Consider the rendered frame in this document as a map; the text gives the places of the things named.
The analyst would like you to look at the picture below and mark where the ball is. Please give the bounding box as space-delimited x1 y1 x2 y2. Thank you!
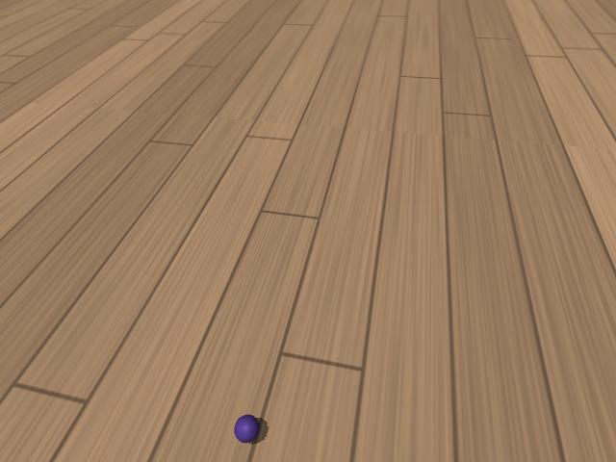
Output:
234 415 260 443

